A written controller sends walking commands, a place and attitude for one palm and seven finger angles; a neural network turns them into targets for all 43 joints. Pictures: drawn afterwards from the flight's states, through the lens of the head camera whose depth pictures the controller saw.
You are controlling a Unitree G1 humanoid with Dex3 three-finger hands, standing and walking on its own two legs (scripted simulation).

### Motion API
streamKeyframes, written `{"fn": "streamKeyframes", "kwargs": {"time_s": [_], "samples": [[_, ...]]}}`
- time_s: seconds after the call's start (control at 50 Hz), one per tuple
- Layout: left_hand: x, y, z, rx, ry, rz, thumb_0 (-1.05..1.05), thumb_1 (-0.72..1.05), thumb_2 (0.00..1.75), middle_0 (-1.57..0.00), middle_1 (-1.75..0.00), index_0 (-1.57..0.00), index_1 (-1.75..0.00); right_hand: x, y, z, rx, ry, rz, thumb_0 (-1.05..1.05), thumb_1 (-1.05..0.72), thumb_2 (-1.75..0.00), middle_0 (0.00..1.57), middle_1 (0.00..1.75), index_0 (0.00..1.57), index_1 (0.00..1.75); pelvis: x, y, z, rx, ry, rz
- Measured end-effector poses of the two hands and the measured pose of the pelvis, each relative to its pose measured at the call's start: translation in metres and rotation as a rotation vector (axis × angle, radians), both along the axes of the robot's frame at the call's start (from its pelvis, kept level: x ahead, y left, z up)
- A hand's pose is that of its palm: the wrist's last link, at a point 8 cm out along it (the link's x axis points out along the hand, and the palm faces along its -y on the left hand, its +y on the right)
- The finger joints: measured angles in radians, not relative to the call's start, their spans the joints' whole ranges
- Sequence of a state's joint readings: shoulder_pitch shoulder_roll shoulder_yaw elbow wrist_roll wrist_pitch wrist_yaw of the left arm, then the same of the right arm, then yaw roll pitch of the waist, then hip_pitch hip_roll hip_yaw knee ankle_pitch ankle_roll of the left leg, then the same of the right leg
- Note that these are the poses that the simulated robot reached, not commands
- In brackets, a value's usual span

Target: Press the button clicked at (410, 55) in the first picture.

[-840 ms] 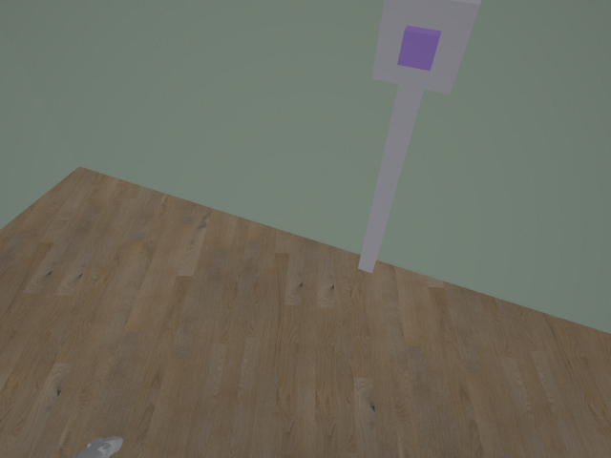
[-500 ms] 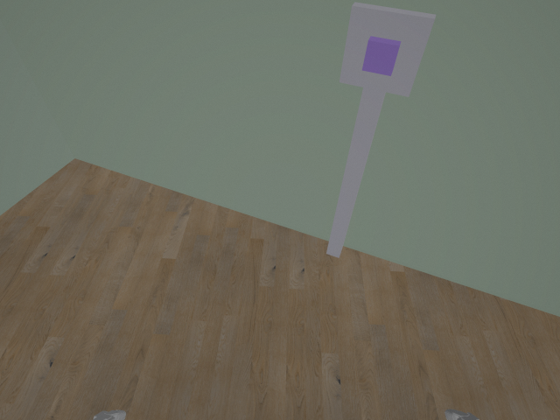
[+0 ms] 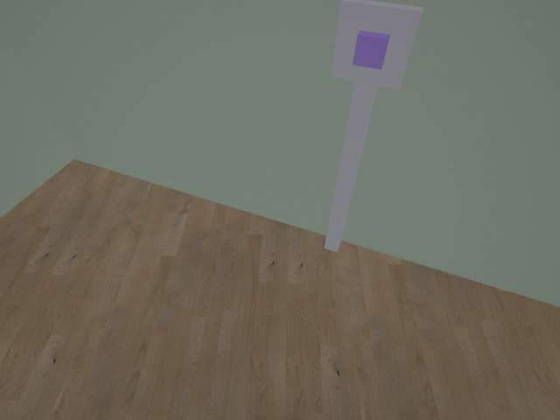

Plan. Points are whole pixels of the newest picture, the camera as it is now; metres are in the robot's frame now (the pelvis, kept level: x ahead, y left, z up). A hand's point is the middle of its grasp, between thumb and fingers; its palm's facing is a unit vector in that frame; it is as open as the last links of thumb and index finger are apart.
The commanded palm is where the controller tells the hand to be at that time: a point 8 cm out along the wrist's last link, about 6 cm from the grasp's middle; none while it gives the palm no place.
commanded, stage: look at it before walking up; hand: left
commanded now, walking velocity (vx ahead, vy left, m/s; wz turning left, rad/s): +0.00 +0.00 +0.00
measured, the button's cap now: (371, 49) +0.91 -0.17 +0.13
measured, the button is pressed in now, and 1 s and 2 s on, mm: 0 0 0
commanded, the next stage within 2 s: turn to face it in 0.60 s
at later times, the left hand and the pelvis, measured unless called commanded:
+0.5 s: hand out of the picture +0.07 +0.24 -0.15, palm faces -0.03 -0.94 -0.34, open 7.4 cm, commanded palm none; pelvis +0.00 -0.01 +0.00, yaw +0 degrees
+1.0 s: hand out of the picture +0.05 +0.21 -0.17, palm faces -0.09 -0.95 -0.29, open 7.4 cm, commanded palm none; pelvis -0.01 -0.01 -0.01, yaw -5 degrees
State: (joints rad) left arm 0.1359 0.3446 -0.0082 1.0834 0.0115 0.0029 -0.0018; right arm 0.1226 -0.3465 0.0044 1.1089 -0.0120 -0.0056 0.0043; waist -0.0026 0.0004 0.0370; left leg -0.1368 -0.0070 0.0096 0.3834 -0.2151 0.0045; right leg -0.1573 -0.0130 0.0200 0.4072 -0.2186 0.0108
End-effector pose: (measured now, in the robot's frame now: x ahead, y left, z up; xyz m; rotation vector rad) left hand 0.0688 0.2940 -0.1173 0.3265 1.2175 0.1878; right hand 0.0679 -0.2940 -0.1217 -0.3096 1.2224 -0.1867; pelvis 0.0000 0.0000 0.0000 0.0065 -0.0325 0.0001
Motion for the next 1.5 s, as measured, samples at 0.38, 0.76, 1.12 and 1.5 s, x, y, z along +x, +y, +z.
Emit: {"fn": "streamKeyframes", "kwargs": {"time_s": [0.38,0.76,1.12,1.5], "samples": [[0.003,-0.01,0.001,-0.012,-0.023,-0.009,0.0,0.91,0.9,-0.21,-0.3,-0.2,-0.3,0.0,-0.004,0.002,0.003,-0.016,0.0,0.0,-0.91,-0.9,0.21,0.3,0.2,0.3,-0.004,-0.005,0.001,-0.001,-0.002,-0.001],[-0.009,-0.006,0.0,-0.007,0.007,0.009,0.0,0.91,0.9,-0.21,-0.3,-0.2,-0.3,-0.003,-0.003,0.002,0.001,0.001,0.006,0.0,-0.91,-0.9,0.21,0.3,0.2,0.3,-0.004,-0.005,0.002,-0.002,-0.002,0.002],[-0.021,-0.06,-0.029,-0.094,0.065,-0.075,0.0,0.91,0.9,-0.2,-0.3,-0.2,-0.3,-0.056,0.026,-0.033,0.103,0.01,-0.157,0.0,-0.91,-0.9,0.21,0.3,0.2,0.3,-0.025,-0.01,-0.018,0.006,0.025,-0.112],[-0.001,-0.022,-0.03,-0.136,0.045,-0.178,0.0,0.91,0.9,-0.2,-0.3,-0.2,-0.3,-0.144,0.088,-0.005,0.057,0.021,-0.328,0.0,-0.91,-0.9,0.21,0.3,0.2,0.3,-0.051,0.039,-0.004,-0.028,0.04,-0.262]]}}
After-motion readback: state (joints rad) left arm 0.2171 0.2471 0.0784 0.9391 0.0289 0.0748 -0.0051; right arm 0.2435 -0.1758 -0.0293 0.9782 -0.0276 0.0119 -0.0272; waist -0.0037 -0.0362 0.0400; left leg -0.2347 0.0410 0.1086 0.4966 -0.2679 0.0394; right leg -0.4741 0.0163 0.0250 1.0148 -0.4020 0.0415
